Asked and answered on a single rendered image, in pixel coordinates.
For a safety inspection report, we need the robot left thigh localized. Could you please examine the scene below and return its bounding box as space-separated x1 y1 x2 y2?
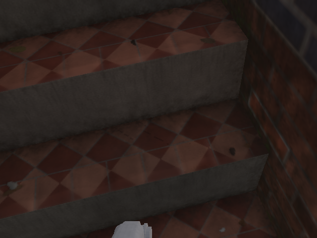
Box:
112 221 153 238

